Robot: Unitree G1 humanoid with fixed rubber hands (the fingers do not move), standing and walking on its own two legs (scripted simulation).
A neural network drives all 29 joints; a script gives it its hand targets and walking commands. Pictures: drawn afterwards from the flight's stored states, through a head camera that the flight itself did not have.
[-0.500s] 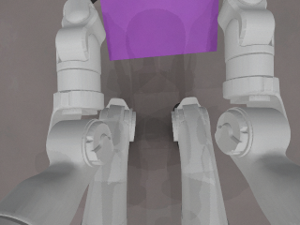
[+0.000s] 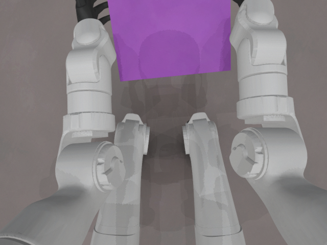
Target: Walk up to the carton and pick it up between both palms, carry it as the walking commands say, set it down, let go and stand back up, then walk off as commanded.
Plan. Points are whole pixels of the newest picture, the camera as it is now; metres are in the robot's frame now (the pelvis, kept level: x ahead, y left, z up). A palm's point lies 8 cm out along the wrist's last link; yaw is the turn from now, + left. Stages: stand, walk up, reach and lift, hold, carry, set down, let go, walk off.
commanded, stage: reach and lift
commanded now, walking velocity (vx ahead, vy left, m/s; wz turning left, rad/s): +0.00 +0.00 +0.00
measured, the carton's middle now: (168, 5) +0.57 +0.00 -0.16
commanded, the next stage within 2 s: none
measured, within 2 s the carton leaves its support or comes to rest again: neither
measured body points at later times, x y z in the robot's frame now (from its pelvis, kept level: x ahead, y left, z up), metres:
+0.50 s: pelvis +0.02 +0.00 +0.05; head +0.27 -0.01 +0.42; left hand +0.51 +0.14 -0.01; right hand +0.53 -0.14 +0.01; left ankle +0.15 +0.14 -0.50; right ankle +0.16 -0.13 -0.50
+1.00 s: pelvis +0.11 +0.00 +0.16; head +0.27 +0.00 +0.58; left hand +0.50 +0.14 +0.10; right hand +0.51 -0.15 +0.11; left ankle +0.15 +0.14 -0.50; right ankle +0.16 -0.13 -0.50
